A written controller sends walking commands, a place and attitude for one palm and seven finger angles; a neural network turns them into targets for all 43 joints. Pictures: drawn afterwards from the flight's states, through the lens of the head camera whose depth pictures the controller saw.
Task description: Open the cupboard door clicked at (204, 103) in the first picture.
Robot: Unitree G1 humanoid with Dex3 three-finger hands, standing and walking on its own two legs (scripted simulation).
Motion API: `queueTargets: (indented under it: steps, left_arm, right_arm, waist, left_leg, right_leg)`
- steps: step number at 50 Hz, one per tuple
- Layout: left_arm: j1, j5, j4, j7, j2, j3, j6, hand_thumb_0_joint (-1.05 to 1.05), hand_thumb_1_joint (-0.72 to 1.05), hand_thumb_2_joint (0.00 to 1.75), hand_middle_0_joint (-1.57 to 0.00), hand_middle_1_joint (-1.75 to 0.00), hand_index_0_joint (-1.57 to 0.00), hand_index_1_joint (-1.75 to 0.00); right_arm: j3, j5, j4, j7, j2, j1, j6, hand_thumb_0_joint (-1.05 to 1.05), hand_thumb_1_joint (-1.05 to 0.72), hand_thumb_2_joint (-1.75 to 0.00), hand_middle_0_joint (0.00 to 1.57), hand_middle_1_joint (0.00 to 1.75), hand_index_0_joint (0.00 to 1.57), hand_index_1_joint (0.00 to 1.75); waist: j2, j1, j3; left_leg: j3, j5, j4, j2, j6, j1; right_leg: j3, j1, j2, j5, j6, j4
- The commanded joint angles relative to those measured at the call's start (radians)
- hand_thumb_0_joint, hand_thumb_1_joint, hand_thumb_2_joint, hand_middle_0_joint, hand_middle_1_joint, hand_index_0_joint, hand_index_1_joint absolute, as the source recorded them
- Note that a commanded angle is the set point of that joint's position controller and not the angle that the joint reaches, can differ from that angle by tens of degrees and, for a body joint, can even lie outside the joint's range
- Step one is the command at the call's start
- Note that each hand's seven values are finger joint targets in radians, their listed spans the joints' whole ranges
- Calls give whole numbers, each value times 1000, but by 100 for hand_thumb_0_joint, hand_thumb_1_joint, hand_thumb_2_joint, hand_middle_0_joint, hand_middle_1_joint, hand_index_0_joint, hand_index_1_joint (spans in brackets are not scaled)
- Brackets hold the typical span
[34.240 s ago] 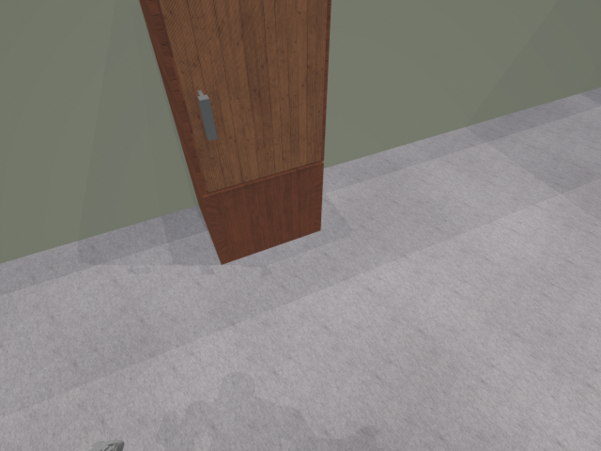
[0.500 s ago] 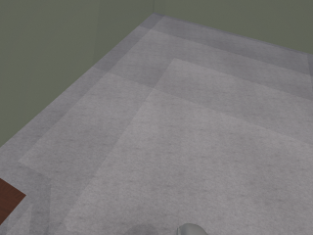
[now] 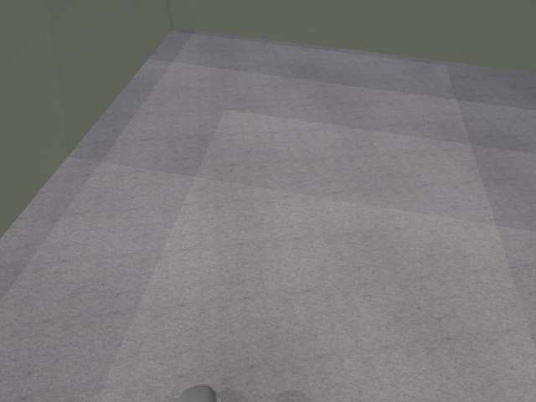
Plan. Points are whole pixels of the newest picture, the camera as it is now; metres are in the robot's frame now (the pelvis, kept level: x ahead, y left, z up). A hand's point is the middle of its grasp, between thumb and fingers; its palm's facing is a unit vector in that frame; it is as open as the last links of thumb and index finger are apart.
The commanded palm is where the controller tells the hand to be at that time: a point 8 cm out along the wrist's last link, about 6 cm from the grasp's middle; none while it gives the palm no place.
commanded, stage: walk to a spot facing it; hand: left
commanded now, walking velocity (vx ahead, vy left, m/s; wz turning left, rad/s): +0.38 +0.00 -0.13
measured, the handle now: out of the picture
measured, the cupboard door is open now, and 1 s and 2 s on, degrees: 40 40 40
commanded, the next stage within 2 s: turn to face it in 0.46 s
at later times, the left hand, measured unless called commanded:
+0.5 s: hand (202, 311) +0.30 +0.14 -0.17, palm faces -0.02 -0.98 -0.19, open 7.4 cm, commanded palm none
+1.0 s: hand (218, 248) +0.44 +0.13 -0.17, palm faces +0.20 -0.95 -0.22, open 7.4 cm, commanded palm none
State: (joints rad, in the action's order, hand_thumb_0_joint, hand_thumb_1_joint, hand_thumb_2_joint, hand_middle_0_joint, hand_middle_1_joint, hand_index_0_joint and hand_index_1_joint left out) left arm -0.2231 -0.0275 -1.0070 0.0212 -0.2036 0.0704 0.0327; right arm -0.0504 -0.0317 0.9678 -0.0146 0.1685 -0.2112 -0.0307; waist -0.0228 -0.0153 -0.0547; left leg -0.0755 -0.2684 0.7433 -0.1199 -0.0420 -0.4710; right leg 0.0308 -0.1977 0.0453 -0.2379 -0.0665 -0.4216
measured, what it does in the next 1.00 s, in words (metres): walks ahead: left foot, then right foot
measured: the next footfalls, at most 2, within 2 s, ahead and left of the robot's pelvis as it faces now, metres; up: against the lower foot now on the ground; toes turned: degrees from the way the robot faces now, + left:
left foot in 0.08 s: +0.15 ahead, +0.15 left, +0.00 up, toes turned +5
right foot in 0.38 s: +0.27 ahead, -0.15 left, +0.00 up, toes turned -10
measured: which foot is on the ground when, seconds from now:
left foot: up 0.00-0.06, down 0.08-0.36, up 0.38-0.64, down 0.66-0.88, up 0.90-1.00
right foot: down 0.00-0.08, up 0.10-0.36, down 0.38-0.66, up 0.68-0.88, down 0.90-1.00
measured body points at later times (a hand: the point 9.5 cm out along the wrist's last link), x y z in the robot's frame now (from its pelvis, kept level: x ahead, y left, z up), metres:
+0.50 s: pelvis +0.22 -0.04 -0.01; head +0.24 -0.04 +0.44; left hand +0.30 +0.19 -0.16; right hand +0.18 -0.29 -0.17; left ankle +0.19 +0.10 -0.68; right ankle +0.23 -0.14 -0.74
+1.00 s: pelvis +0.38 -0.07 -0.01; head +0.41 -0.07 +0.44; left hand +0.43 +0.18 -0.15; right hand +0.46 -0.31 -0.16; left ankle +0.35 +0.06 -0.69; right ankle +0.37 -0.18 -0.74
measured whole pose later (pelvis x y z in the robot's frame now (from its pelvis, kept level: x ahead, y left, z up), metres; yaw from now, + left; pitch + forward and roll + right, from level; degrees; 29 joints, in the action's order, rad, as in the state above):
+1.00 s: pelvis +0.38 -0.07 -0.01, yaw +10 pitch +0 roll +1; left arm -0.17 -0.03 -0.94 -0.01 -0.18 0.05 0.01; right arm -0.07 -0.02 1.02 0.00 0.21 -0.22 0.06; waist -0.01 -0.01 -0.04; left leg -0.03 -0.48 1.01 -0.03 -0.04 -0.46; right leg 0.14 -0.23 -0.08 -0.36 -0.01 -0.58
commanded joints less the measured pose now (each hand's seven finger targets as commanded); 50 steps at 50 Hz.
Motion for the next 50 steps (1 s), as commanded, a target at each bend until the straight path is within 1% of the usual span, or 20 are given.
queueTargets:
  steps: [1,2,4,5,8,11,16,17,18,19,23,30,31,33,36,42,43,44,45,50]
  left_arm:
    - [-44,14,34,-5,-137,33,23,0,90,90,-20,-30,-20,-30]
    - [-43,15,39,-5,-113,29,23,0,90,90,-20,-30,-20,-30]
    - [-41,18,76,5,-33,5,29,0,90,90,-20,-30,-20,-30]
    - [32,5,102,4,-64,9,35,0,90,90,-20,-30,-20,-30]
    - [82,-1,91,16,-53,13,30,0,90,90,-20,-30,-20,-30]
    - [68,5,81,29,-19,1,10,0,90,90,-20,-30,-20,-30]
    - [-63,-2,22,29,-52,18,6,0,90,90,-20,-30,-20,-30]
    - [-156,-4,-3,22,-106,33,10,0,90,90,-20,-30,-20,-30]
    - [-272,-7,-34,8,-215,56,18,0,90,90,-20,-30,-20,-30]
    - [-330,8,-45,-3,-262,65,14,0,90,90,-20,-30,-20,-30]
    - [-100,2,2,-32,-111,25,21,0,90,90,-20,-30,-20,-30]
    - [-63,15,-28,-22,-114,18,32,0,90,90,-20,-30,-20,-30]
    - [-73,17,-28,-24,-89,11,26,0,90,90,-20,-30,-20,-30]
    - [-95,21,1,-27,-28,-14,19,0,90,90,-20,-30,-20,-30]
    - [34,16,51,-34,-50,-6,2,0,90,90,-20,-30,-20,-30]
    - [-96,19,30,-27,-55,12,-23,0,90,90,-20,-30,-20,-30]
    - [-122,9,36,-35,-105,23,-18,0,90,90,-20,-30,-20,-30]
    - [-127,-2,49,-42,-198,43,-19,0,90,90,-20,-30,-20,-30]
    - [-108,0,76,-38,-234,44,-25,0,90,90,-20,-30,-20,-30]
    - [-36,-1,100,-51,-144,26,-10,0,90,90,-20,-30,-20,-30]
  right_arm:
    - [-18,2,-27,3,83,-58,-31,0,-90,-90,20,30,20,30]
    - [-24,2,-6,10,113,-108,-39,0,-90,-90,20,30,20,30]
    - [-58,-23,46,28,274,-349,-43,0,-90,-90,20,30,20,30]
    - [-55,-20,43,28,266,-356,-31,0,-90,-90,20,30,20,30]
    - [-24,-10,21,33,149,-217,-51,0,-90,-90,20,30,20,30]
    - [-23,-9,30,32,161,-179,-56,0,-90,-90,20,30,20,30]
    - [-29,-3,42,20,174,-123,-27,0,-90,-90,20,30,20,30]
    - [-22,4,32,17,151,-99,-25,0,-90,-90,20,30,20,30]
    - [-7,16,4,5,87,-62,-23,0,-90,-90,20,30,20,30]
    - [-7,15,-41,2,85,12,-24,0,-90,-90,20,30,20,30]
    - [-17,8,14,6,81,-11,-19,0,-90,-90,20,30,20,30]
    - [1,7,68,0,31,-133,-18,0,-90,-90,20,30,20,30]
    - [-3,6,87,3,66,-187,-25,0,-90,-90,20,30,20,30]
    - [-34,-2,99,27,221,-314,-26,0,-90,-90,20,30,20,30]
    - [-21,-3,67,48,188,-229,-9,0,-90,-90,20,30,20,30]
    - [-34,11,-25,47,203,10,24,0,-90,-90,20,30,20,30]
    - [-33,18,-47,40,169,34,32,0,-90,-90,20,30,20,30]
    - [-26,19,-73,26,109,52,39,0,-90,-90,20,30,20,30]
    - [-36,13,-89,15,126,72,45,0,-90,-90,20,30,20,30]
    - [-23,16,-80,0,71,96,59,0,-90,-90,20,30,20,30]
  waist:
    - [-36,-4,14]
    - [28,-32,31]
    - [341,-123,135]
    - [228,-131,79]
    - [164,-46,-39]
    - [174,-15,38]
    - [81,54,32]
    - [-13,108,42]
    - [-267,165,51]
    - [-288,197,63]
    - [-184,49,17]
    - [-45,-21,18]
    - [27,-36,54]
    - [309,-73,147]
    - [290,-51,66]
    - [115,57,120]
    - [-36,72,90]
    - [-282,85,48]
    - [-267,98,55]
    - [-178,41,6]
  left_leg:
    - [-35,89,-233,45,3,223]
    - [3,56,-284,21,21,352]
    - [527,-169,-493,-360,209,644]
    - [592,-249,-534,-396,265,556]
    - [337,-19,-551,-284,193,387]
    - [74,179,-516,-202,156,349]
    - [-19,-135,-384,-120,96,143]
    - [-80,-167,-213,-52,63,36]
    - [-169,-260,88,73,19,-178]
    - [-66,-393,319,64,29,-259]
    - [63,-173,300,-59,21,-139]
    - [-79,144,-233,58,15,225]
    - [-31,225,-269,38,33,324]
    - [403,513,-353,-272,231,526]
    - [438,615,-374,-267,269,356]
    - [247,252,-299,-77,141,84]
    - [188,30,-226,8,83,-45]
    - [32,-214,-22,131,8,-157]
    - [34,-339,215,119,8,-117]
    - [5,-234,237,56,-19,-131]
  right_leg:
    - [-196,-70,-220,-131,-95,135]
    - [-166,-141,-184,-102,-71,31]
    - [40,-465,0,-294,20,-539]
    - [-41,-526,-46,-319,14,-706]
    - [-74,-560,-148,-114,38,-772]
    - [-1,-350,-155,-97,54,-436]
    - [114,58,-62,16,49,-153]
    - [10,195,-120,-111,18,-74]
    - [-359,317,-336,-316,-90,103]
    - [-589,318,-473,-386,-176,268]
    - [-268,68,-388,-60,-134,209]
    - [7,-14,-263,138,-38,80]
    - [53,-36,-225,153,-5,-33]
    - [138,-272,-66,-279,83,-452]
    - [-16,-364,-119,-363,96,-675]
    - [57,62,-67,-29,116,-128]
    - [-53,142,-164,-52,95,41]
    - [-310,136,-417,-101,2,190]
    - [-367,49,-534,-88,-89,232]
    - [-2,141,-393,621,-50,30]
